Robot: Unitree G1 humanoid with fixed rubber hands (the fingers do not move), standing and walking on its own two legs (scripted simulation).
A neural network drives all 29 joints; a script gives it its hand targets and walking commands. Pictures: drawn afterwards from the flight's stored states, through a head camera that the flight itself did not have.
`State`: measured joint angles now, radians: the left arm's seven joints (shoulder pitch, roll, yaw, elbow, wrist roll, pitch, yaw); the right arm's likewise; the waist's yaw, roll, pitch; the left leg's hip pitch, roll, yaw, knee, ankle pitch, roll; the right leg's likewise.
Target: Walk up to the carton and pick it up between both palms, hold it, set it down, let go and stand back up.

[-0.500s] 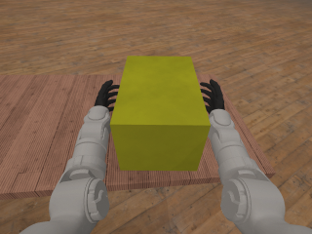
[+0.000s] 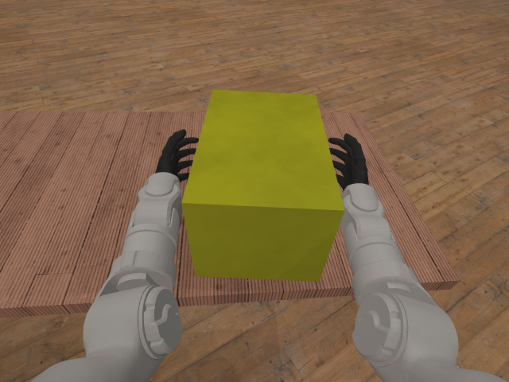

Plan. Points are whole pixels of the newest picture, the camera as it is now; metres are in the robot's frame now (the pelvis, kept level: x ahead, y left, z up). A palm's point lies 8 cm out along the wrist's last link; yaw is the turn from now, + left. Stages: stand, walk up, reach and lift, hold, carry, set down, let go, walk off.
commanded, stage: set down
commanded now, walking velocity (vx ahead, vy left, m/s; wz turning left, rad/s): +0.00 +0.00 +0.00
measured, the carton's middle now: (261, 177) +0.46 +0.02 +0.09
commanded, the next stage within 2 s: none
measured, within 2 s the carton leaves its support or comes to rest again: rests again in 0.62 s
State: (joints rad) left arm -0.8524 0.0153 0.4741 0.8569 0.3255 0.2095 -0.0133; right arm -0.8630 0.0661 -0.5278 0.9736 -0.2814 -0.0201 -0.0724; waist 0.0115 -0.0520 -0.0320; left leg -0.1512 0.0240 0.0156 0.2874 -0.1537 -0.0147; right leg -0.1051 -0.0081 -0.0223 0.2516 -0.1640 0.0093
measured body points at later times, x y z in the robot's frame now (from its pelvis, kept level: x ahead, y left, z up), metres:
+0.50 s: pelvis +0.00 +0.00 +0.00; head +0.02 +0.02 +0.45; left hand +0.42 +0.18 +0.10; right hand +0.43 -0.13 +0.11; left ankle +0.00 +0.12 -0.75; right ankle -0.02 -0.12 -0.75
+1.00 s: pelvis +0.00 +0.00 +0.00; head +0.03 +0.02 +0.45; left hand +0.42 +0.18 +0.09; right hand +0.42 -0.13 +0.10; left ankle +0.00 +0.12 -0.75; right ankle -0.02 -0.12 -0.75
